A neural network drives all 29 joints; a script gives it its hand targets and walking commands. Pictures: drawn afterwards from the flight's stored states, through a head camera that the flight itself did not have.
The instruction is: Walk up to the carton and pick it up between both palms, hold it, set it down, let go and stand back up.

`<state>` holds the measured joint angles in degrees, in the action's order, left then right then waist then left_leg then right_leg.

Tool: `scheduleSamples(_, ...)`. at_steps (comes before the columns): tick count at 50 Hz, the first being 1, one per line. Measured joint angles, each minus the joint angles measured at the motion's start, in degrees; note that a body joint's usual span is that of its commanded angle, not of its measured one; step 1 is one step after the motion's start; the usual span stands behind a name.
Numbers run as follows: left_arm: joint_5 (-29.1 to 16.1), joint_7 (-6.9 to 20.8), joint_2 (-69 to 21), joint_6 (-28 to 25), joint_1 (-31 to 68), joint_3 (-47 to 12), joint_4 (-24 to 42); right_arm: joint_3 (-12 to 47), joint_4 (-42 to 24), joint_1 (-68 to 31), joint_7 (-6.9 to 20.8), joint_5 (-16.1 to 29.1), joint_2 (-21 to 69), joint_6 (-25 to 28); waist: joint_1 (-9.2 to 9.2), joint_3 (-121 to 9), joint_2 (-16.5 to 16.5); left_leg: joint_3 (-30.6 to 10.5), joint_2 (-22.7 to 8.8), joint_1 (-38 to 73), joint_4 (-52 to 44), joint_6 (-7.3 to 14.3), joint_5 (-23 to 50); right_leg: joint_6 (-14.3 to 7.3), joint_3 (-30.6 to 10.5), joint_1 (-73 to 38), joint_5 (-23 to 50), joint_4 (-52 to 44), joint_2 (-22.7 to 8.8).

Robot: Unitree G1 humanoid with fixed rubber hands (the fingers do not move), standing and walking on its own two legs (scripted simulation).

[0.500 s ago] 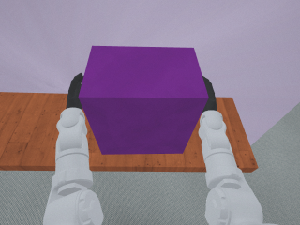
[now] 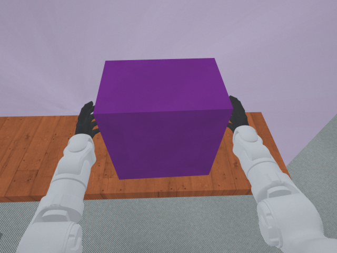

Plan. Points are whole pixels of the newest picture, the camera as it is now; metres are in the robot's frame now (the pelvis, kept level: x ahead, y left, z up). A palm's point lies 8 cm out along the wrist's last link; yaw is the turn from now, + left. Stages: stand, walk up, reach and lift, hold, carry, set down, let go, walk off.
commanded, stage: set down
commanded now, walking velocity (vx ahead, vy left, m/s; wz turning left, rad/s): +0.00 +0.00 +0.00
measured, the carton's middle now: (162, 124) +0.43 +0.05 +0.06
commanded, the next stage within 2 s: none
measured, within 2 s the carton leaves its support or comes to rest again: neither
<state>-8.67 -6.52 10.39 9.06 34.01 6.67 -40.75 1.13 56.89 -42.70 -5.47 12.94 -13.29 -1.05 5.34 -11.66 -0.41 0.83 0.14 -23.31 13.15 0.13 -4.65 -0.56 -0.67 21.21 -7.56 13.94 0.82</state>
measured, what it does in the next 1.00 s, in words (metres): stands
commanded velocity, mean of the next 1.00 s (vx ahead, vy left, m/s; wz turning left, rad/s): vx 0.00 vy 0.00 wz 0.00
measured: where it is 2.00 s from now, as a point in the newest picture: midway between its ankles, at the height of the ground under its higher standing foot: outside the picture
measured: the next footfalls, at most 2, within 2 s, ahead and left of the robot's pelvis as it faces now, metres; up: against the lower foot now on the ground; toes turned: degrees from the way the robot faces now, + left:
none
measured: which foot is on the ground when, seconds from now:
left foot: down 0.00-1.00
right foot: down 0.00-1.00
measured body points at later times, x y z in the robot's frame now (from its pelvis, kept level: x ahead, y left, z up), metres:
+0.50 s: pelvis -0.05 -0.01 -0.01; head -0.03 +0.01 +0.44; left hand +0.36 +0.25 +0.18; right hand +0.43 -0.16 +0.20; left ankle +0.00 +0.11 -0.75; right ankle -0.03 -0.11 -0.75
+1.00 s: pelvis -0.02 +0.00 +0.00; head -0.01 +0.01 +0.45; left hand +0.38 +0.27 +0.22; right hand +0.43 -0.19 +0.22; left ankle +0.00 +0.12 -0.75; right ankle -0.03 -0.11 -0.75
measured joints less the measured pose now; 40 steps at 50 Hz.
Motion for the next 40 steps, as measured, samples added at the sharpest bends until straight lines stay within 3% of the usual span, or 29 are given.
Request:
scheduleSamples(11, -8.7, -0.1, 7.5, 6.6, 0.7, -2.9, 4.9, 5.3, -4.5, -0.7, 4.6, 8.5, -8.9, -7.5, 0.61, -1.5, 0.4, 0.4, -0.3, -0.1, 1.3, 0.1, 0.3, 0.1, -0.8, 0.2, 0.8, 0.9, 0.4)
scheduleSamples(19, -11.3, -1.8, 11.5, 20.6, 4.0, -4.7, 12.1, 5.2, -9.7, -6.3, 3.3, 11.7, -9.9, -20.1, -0.08, 0.9, -1.5, 0.2, -0.9, 2.2, 3.1, -0.4, 0.1, -0.5, -0.6, -1.6, 0.1, 3.5, 1.0)
scheduleSamples(26, -14.0, -4.2, 14.7, 31.0, 16.1, -7.3, 12.9, 1.4, -5.0, -18.9, 3.3, 10.9, -10.1, -29.0, -0.28, 4.2, -2.8, -0.7, -0.7, -0.1, 7.2, -0.7, -0.6, -0.9, 0.3, 0.9, -1.6, 9.0, 0.9)
scheduleSamples(34, -16.2, -4.3, 17.6, 33.8, 27.0, -7.9, 2.8, -2.1, 2.9, -28.9, 4.4, 7.6, -12.3, -31.9, -1.41, 5.8, -1.7, -2.0, -0.3, -3.1, 9.0, -0.6, -0.6, -0.7, 1.6, 3.0, -1.5, 9.8, 0.5)
scheduleSamples(40, -14.9, -2.3, 18.5, 32.2, 23.0, -5.1, 3.8, -1.1, 0.0, -24.3, 4.9, 8.2, -14.2, -31.2, -2.28, 4.6, -1.6, -1.8, -0.3, -1.0, 4.2, -0.4, 0.9, -0.4, 1.2, 0.7, 0.6, 4.2, 0.5)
